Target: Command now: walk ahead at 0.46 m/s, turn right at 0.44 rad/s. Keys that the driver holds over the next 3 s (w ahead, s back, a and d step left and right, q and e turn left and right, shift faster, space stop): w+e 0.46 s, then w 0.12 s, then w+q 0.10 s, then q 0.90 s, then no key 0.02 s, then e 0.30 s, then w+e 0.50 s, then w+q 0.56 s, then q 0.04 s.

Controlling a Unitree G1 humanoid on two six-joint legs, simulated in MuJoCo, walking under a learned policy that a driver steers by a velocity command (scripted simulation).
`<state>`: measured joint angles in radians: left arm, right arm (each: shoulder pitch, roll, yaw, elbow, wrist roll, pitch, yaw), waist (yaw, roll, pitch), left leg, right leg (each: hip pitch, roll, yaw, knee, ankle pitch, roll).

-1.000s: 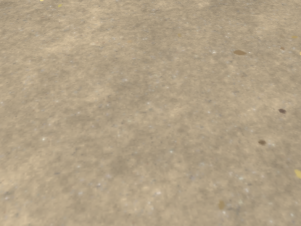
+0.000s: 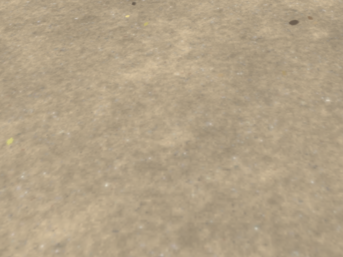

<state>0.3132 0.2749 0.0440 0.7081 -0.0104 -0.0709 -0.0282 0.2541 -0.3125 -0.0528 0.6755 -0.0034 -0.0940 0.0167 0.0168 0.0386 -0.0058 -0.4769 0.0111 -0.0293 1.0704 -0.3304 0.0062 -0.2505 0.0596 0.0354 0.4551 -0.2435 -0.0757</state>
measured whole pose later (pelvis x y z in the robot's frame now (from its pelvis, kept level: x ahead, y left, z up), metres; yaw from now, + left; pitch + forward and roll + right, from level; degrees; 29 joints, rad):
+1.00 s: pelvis +0.46 -0.10 +0.00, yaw -11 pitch +1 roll +0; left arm 0.12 0.25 0.04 0.69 0.03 -0.04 -0.01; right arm 0.25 -0.33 -0.07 0.78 0.02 0.03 -0.03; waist -0.02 0.03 0.07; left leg -0.53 0.05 -0.02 1.11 -0.46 -0.09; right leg -0.34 -0.03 -0.10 0.45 -0.13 -0.03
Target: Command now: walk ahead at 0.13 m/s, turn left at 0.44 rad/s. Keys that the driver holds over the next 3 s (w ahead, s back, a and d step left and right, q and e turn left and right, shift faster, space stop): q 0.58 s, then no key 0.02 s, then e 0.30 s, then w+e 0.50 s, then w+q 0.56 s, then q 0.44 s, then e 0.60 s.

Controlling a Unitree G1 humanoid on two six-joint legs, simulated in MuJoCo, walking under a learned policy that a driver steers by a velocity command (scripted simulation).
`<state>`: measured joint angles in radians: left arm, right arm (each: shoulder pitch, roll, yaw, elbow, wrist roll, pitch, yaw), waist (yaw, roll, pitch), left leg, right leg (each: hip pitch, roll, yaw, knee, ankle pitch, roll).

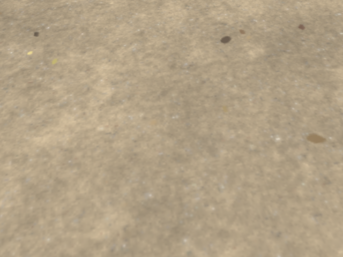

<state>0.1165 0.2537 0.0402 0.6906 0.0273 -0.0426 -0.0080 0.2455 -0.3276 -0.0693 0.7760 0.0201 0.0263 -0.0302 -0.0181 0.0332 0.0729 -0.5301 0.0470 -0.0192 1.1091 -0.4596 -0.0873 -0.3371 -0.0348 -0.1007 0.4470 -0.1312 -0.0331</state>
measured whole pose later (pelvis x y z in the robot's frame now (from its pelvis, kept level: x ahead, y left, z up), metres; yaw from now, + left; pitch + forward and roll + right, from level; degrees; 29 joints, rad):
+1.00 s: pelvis +0.08 +0.01 +0.00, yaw +16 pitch -1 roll +1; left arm 0.18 0.28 0.04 0.76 -0.02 0.01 0.01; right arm 0.18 -0.28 -0.06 0.71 -0.01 0.00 -0.03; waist 0.00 -0.01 0.03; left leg -0.25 -0.04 -0.05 0.54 -0.31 0.00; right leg -0.26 0.06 0.15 0.56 -0.29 -0.03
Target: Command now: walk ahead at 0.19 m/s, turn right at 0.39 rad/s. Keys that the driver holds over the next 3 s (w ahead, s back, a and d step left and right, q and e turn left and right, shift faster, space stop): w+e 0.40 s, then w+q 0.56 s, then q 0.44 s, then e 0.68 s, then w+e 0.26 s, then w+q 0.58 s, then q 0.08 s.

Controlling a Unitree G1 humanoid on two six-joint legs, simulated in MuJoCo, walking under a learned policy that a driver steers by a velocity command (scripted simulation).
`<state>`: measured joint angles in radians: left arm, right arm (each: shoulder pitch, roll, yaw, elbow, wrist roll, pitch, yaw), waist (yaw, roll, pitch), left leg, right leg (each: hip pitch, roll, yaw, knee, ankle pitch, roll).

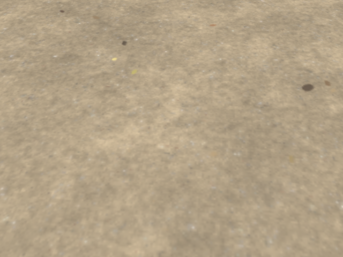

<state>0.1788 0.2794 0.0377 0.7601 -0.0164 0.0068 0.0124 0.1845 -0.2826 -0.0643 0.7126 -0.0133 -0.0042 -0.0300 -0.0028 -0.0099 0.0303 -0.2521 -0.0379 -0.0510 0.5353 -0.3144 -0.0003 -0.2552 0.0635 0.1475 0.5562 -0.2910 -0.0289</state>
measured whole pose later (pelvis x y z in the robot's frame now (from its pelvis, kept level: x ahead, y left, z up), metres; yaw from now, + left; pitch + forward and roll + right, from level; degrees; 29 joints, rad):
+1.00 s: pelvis +0.44 -0.17 -0.02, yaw -4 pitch +2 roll +0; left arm 0.34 0.30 0.05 0.81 0.01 -0.03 0.04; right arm 0.09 -0.27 -0.04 0.64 0.02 -0.06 0.06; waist 0.03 0.01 0.04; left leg -0.51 -0.06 0.07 0.59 -0.14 0.11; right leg -0.02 0.00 -0.17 0.76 -0.45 -0.01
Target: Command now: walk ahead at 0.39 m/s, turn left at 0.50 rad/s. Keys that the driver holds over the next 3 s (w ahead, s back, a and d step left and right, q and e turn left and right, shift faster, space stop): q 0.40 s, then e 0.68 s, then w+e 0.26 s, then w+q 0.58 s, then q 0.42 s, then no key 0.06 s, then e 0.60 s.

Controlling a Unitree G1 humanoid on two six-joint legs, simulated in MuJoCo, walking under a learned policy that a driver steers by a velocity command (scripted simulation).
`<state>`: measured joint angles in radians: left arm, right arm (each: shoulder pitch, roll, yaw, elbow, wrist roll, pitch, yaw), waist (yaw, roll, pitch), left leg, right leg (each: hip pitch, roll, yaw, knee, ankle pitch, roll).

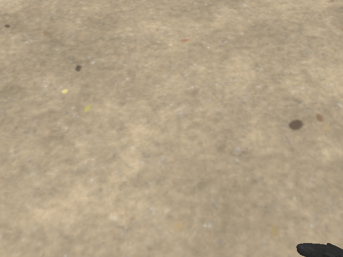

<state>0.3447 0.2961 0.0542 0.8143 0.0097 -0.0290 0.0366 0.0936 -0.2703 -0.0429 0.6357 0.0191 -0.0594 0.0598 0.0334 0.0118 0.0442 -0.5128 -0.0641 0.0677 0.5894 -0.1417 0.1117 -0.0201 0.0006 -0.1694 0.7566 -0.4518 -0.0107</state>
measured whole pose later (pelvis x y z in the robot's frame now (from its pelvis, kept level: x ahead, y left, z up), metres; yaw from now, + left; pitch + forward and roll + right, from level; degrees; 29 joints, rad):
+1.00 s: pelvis +0.22 -0.06 +0.02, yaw +4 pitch +1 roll +0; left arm 0.18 0.32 0.08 0.64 -0.03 0.05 -0.02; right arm 0.17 -0.28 -0.07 0.72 0.01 0.03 -0.04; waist -0.02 0.00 0.05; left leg -0.19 0.07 0.06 0.50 -0.33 -0.04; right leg -0.41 -0.01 -0.02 0.77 -0.38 0.06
